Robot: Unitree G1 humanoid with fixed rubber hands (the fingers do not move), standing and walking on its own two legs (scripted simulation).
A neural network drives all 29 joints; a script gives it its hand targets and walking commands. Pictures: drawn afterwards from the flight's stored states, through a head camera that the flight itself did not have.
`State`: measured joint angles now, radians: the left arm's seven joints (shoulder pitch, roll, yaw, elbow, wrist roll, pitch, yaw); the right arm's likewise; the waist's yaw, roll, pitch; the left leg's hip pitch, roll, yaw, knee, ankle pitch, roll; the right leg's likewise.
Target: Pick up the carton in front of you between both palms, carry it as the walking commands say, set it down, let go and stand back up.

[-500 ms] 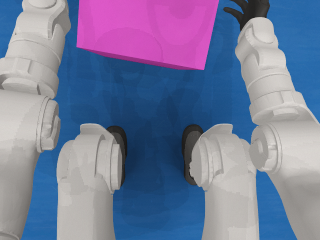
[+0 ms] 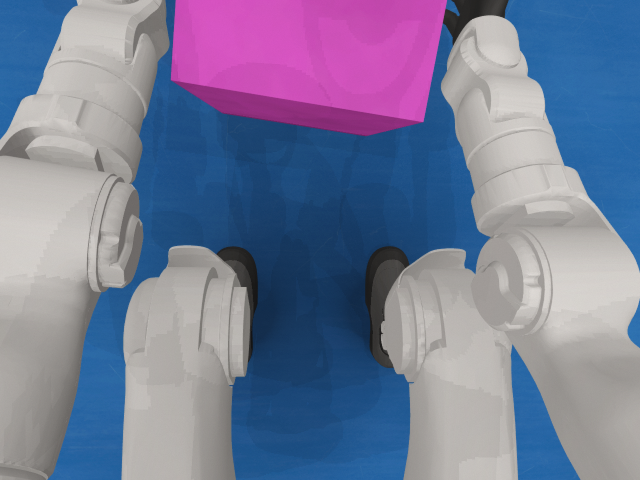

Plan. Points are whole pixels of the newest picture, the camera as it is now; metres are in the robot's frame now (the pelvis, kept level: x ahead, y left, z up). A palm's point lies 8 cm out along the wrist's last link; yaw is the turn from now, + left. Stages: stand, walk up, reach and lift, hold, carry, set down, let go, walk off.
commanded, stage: reach and lift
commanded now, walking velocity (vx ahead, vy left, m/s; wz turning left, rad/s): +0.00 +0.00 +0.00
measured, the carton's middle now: (310, 21) +0.55 +0.03 -0.25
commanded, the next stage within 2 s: none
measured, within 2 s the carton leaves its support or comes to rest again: leaves its support in 0.08 s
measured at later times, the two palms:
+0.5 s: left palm out of the picture +0.51 +0.18 -0.02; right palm out of the picture +0.51 -0.12 -0.02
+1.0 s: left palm out of the picture +0.48 +0.18 +0.12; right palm out of the picture +0.48 -0.12 +0.13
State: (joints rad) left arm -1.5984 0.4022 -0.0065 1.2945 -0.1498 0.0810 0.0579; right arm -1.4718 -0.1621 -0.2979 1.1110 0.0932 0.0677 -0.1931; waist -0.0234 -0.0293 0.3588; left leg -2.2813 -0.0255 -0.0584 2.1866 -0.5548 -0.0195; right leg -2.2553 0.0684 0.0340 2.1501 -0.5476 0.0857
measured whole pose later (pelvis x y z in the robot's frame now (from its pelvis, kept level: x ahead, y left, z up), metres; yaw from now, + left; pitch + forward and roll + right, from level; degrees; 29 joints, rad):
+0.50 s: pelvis +0.00 -0.01 +0.05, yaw +3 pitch +42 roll -2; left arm -1.22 0.16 0.31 0.91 0.14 0.34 0.05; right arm -1.11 0.02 -0.54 0.73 -0.14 0.30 -0.13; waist -0.02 -0.03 -0.08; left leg -2.21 -0.10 -0.09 1.98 -0.51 -0.06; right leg -2.17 0.10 0.07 1.97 -0.54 0.09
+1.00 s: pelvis +0.03 -0.01 +0.17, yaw +4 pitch +40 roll -1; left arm -0.90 0.02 0.36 0.69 0.19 0.37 0.03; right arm -0.84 0.09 -0.47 0.59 -0.17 0.34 -0.10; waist -0.01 -0.02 -0.23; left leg -1.81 -0.10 -0.10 1.59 -0.49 -0.05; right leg -1.79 0.11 0.10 1.59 -0.51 0.07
